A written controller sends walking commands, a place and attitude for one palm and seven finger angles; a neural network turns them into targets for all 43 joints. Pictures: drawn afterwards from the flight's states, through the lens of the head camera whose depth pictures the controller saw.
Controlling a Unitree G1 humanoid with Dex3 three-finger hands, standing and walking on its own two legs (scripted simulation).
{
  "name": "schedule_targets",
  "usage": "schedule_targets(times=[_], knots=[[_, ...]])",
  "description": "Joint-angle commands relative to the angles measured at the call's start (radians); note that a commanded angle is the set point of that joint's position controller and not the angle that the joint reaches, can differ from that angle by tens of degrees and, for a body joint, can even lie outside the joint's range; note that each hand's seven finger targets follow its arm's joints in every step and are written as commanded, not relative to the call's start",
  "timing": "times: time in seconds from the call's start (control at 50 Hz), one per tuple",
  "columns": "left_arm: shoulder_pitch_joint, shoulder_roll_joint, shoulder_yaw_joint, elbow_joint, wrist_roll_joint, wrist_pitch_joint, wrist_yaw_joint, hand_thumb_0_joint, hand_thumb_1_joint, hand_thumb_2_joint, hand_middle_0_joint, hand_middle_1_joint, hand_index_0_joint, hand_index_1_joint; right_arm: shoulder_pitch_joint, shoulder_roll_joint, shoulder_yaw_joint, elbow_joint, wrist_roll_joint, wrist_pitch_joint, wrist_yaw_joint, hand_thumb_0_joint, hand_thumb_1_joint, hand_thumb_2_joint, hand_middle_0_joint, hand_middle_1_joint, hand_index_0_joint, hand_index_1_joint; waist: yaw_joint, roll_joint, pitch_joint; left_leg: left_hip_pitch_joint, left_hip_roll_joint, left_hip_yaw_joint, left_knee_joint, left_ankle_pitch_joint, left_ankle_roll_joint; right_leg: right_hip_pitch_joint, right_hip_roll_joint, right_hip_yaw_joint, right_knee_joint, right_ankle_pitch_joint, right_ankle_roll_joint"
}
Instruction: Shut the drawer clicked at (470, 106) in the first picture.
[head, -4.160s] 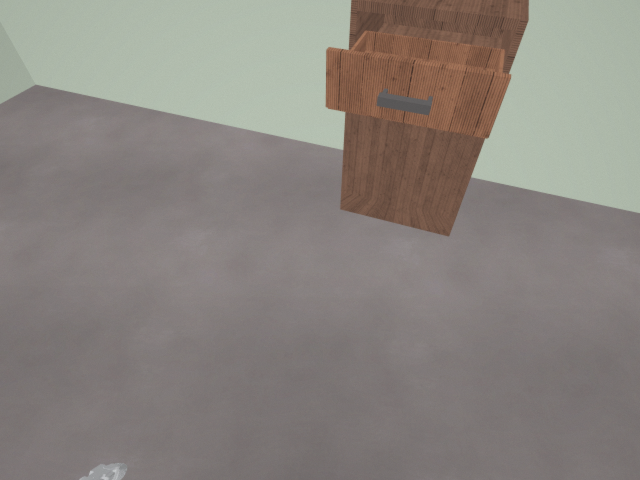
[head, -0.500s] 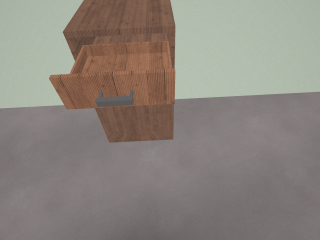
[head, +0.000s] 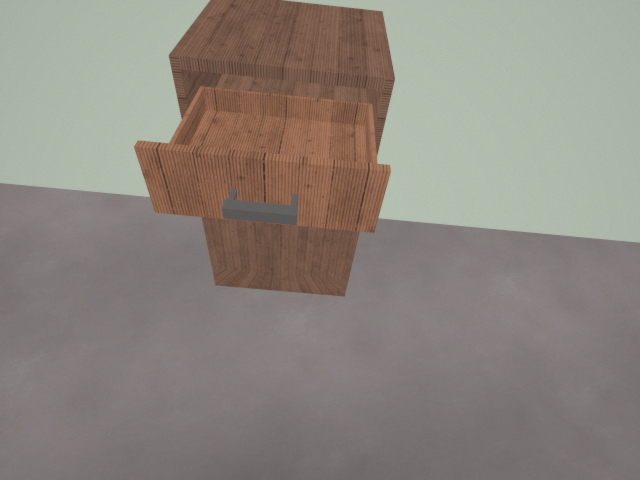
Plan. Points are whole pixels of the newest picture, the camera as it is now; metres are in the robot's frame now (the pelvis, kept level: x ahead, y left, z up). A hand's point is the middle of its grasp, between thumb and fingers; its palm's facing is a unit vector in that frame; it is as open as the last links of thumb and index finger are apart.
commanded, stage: take the last steps up to it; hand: left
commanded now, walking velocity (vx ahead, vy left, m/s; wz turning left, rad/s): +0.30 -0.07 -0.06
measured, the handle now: (262, 204) +0.57 +0.15 -0.02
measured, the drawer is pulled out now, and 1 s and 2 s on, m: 0.30 0.30 0.30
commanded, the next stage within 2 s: come to a stop and stand still in 0.66 s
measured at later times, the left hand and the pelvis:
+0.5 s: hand (259, 422) +0.24 +0.10 -0.17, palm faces +0.03 -0.98 -0.21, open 7.2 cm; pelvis +0.15 -0.08 -0.01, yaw +0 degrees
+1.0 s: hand (249, 430) +0.23 +0.12 -0.19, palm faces +0.07 -0.99 -0.14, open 7.3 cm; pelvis +0.25 -0.05 +0.00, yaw +0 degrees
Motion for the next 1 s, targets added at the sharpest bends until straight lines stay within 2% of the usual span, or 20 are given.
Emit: schedule_targets(times=[0.0,0.16,0.2,0.24,0.26,0.28,0.3,0.32,0.36,0.4,0.44,0.62,0.68,0.7,0.74,0.76,0.8,0.84,0.88,0.98], knots=[[-0.11,0.025,0.007,-0.103,-0.009,-0.04,-0.006,0.0,0.9,0.9,-0.2,-0.3,-0.2,-0.3,0.113,-0.139,-0.019,0.014,0.009,-0.03,-0.013,0.0,-0.9,-0.9,0.2,0.3,0.2,0.3,-0.029,0.177,0.106,0.08,0.258,-0.155,-0.206,0.318,0.147,-0.237,-0.05,0.027,0.058,0.089,0.019],[-0.301,0.018,0.01,-0.169,-0.017,-0.042,-0.011,0.0,0.9,0.9,-0.2,-0.3,-0.2,-0.3,0.164,-0.152,-0.032,0.06,-0.007,-0.023,-0.007,0.0,-0.9,-0.9,0.2,0.3,0.2,0.3,-0.057,0.196,0.163,0.011,0.278,-0.101,-0.178,0.318,0.131,-0.097,-0.037,-0.022,-0.257,0.119,-0.011],[-0.266,0.031,0.017,-0.161,-0.016,-0.049,-0.011,0.0,0.9,0.9,-0.2,-0.3,-0.2,-0.3,0.143,-0.164,-0.038,0.063,-0.007,-0.018,-0.006,0.0,-0.9,-0.9,0.2,0.3,0.2,0.3,-0.032,0.2,0.147,-0.027,0.278,-0.094,-0.118,0.335,0.118,0.034,-0.01,-0.042,-0.32,0.113,-0.026],[-0.068,0.079,0.033,-0.098,-0.009,-0.066,-0.004,0.0,0.9,0.9,-0.2,-0.3,-0.2,-0.3,0.141,-0.153,-0.035,0.07,0.0,-0.015,0.001,0.0,-0.9,-0.9,0.2,0.3,0.2,0.3,0.059,0.098,0.038,-0.104,0.199,-0.026,0.146,0.413,0.069,0.347,0.042,-0.074,-0.429,0.151,-0.043],[0.077,0.156,0.055,-0.058,-0.004,-0.082,0.006,0.0,0.9,0.9,-0.2,-0.3,-0.2,-0.3,0.165,-0.121,-0.031,0.064,0.011,-0.017,0.011,0.0,-0.9,-0.9,0.2,0.3,0.2,0.3,0.118,-0.043,-0.076,-0.277,0.128,0.023,0.428,0.241,0.03,0.593,-0.11,0.109,-0.49,0.066,-0.094],[0.167,0.27,0.077,-0.046,-0.013,-0.084,0.018,0.0,0.9,0.9,-0.2,-0.3,-0.2,-0.3,0.193,-0.061,-0.017,0.027,0.024,-0.018,0.012,0.0,-0.9,-0.9,0.2,0.3,0.2,0.3,0.113,-0.265,-0.192,-0.468,0.005,0.025,0.767,-0.28,-0.004,0.703,-0.387,0.534,-0.656,0.091,-0.19],[0.124,0.267,0.071,-0.058,-0.028,-0.077,0.022,0.0,0.9,0.9,-0.2,-0.3,-0.2,-0.3,0.132,-0.096,-0.025,0.012,0.026,-0.011,0.01,0.0,-0.9,-0.9,0.2,0.3,0.2,0.3,0.109,-0.15,-0.177,-0.479,0.043,-0.077,0.905,-0.291,0.017,0.584,-0.402,0.566,-0.734,-0.056,-0.227],[0.034,0.23,0.064,-0.085,-0.027,-0.072,0.028,0.0,0.9,0.9,-0.2,-0.3,-0.2,-0.3,0.079,-0.085,-0.036,-0.005,0.021,-0.005,0.013,0.0,-0.9,-0.9,0.2,0.3,0.2,0.3,0.08,-0.086,-0.114,-0.507,0.065,-0.095,0.96,-0.215,0.022,0.48,-0.381,0.536,-0.769,-0.159,-0.21],[-0.124,0.124,0.029,-0.127,-0.021,-0.075,0.036,0.0,0.9,0.9,-0.2,-0.3,-0.2,-0.3,0.059,-0.072,-0.036,0.003,0.004,0.012,0.02,0.0,-0.9,-0.9,0.2,0.3,0.2,0.3,0.003,-0.042,0.035,-0.464,0.126,-0.103,0.912,-0.07,0.009,0.211,-0.293,0.317,-0.788,-0.113,-0.163],[-0.157,0.074,0.012,-0.134,-0.015,-0.084,0.041,0.0,0.9,0.9,-0.2,-0.3,-0.2,-0.3,0.114,-0.044,-0.03,0.023,-0.003,0.033,0.022,0.0,-0.9,-0.9,0.2,0.3,0.2,0.3,-0.048,-0.051,0.052,-0.395,0.129,-0.078,0.819,-0.023,-0.015,0.114,-0.243,0.176,-0.809,0.007,-0.141],[-0.145,0.072,0.009,-0.128,-0.012,-0.09,0.043,0.0,0.9,0.9,-0.2,-0.3,-0.2,-0.3,0.124,-0.033,-0.028,0.02,-0.004,0.041,0.025,0.0,-0.9,-0.9,0.2,0.3,0.2,0.3,-0.063,-0.039,0.043,-0.365,0.122,-0.052,0.721,-0.01,-0.032,0.091,-0.218,0.121,-0.814,0.078,-0.148],[-0.03,0.098,0.013,-0.08,-0.009,-0.091,0.035,0.0,0.9,0.9,-0.2,-0.3,-0.2,-0.3,-0.097,-0.05,-0.023,-0.065,0.006,0.013,0.038,0.0,-0.9,-0.9,0.2,0.3,0.2,0.3,0.011,-0.023,0.054,-0.316,0.073,-0.007,0.292,-0.014,-0.039,0.265,-0.233,0.155,-0.779,0.175,-0.179],[-0.039,0.099,0.011,-0.064,-0.017,-0.08,0.035,0.0,0.9,0.9,-0.2,-0.3,-0.2,-0.3,-0.046,-0.061,-0.014,-0.038,0.007,0.001,0.03,0.0,-0.9,-0.9,0.2,0.3,0.2,0.3,-0.023,-0.012,0.041,-0.12,0.047,0.027,0.099,0.082,-0.038,0.219,-0.175,0.089,-0.674,0.182,-0.124],[-0.033,0.073,0.005,-0.064,-0.019,-0.075,0.033,0.0,0.9,0.9,-0.2,-0.3,-0.2,-0.3,-0.003,-0.092,-0.017,-0.021,0.008,-0.006,0.024,0.0,-0.9,-0.9,0.2,0.3,0.2,0.3,-0.039,0.055,0.025,-0.01,0.074,-0.015,0.049,0.121,-0.026,0.157,-0.128,0.056,-0.591,0.128,-0.088],[-0.029,0.007,-0.011,-0.091,-0.017,-0.069,0.031,0.0,0.9,0.9,-0.2,-0.3,-0.2,-0.3,0.116,-0.219,-0.04,-0.001,-0.002,-0.003,0.011,0.0,-0.9,-0.9,0.2,0.3,0.2,0.3,-0.077,0.367,-0.005,0.128,0.373,-0.387,-0.118,0.227,0.136,-0.062,0.036,-0.091,-0.194,-0.206,-0.006],[-0.074,0.035,-0.012,-0.094,-0.01,-0.061,0.041,0.0,0.9,0.9,-0.2,-0.3,-0.2,-0.3,0.11,-0.195,-0.027,0.005,0.0,0.002,-0.003,0.0,-0.9,-0.9,0.2,0.3,0.2,0.3,-0.086,0.33,0.017,0.061,0.392,-0.407,-0.138,0.347,0.169,-0.073,0.015,0.0,-0.052,-0.262,-0.005],[-0.039,0.004,-0.017,-0.051,-0.019,-0.054,0.045,0.0,0.9,0.9,-0.2,-0.3,-0.2,-0.3,-0.025,-0.128,0.003,-0.019,0.007,-0.001,-0.019,0.0,-0.9,-0.9,0.2,0.3,0.2,0.3,-0.016,0.159,0.025,-0.024,0.341,-0.255,-0.09,0.685,0.165,0.005,-0.039,0.07,-0.037,-0.162,0.01],[0.016,-0.013,-0.024,-0.017,-0.021,-0.036,0.053,0.0,0.9,0.9,-0.2,-0.3,-0.2,-0.3,-0.072,-0.116,0.007,-0.022,0.014,-0.007,-0.027,0.0,-0.9,-0.9,0.2,0.3,0.2,0.3,0.011,0.13,-0.025,-0.024,0.294,-0.138,-0.06,0.933,0.132,0.102,-0.035,0.072,-0.097,-0.076,0.036],[0.03,0.004,-0.021,-0.011,-0.019,-0.013,0.062,0.0,0.9,0.9,-0.2,-0.3,-0.2,-0.3,-0.08,-0.13,-0.002,-0.013,0.022,0.005,-0.031,0.0,-0.9,-0.9,0.2,0.3,0.2,0.3,0.007,0.152,-0.055,0.003,0.281,-0.11,-0.052,0.954,0.119,0.127,-0.023,0.062,-0.129,-0.042,0.045],[-0.018,0.03,0.002,-0.062,-0.012,0.023,0.067,0.0,0.9,0.9,-0.2,-0.3,-0.2,-0.3,-0.084,-0.165,-0.034,-0.023,0.019,0.039,-0.035,0.0,-0.9,-0.9,0.2,0.3,0.2,0.3,-0.007,0.177,-0.024,-0.021,0.297,-0.12,-0.046,0.844,0.152,0.056,0.002,0.075,-0.011,-0.071,0.048]])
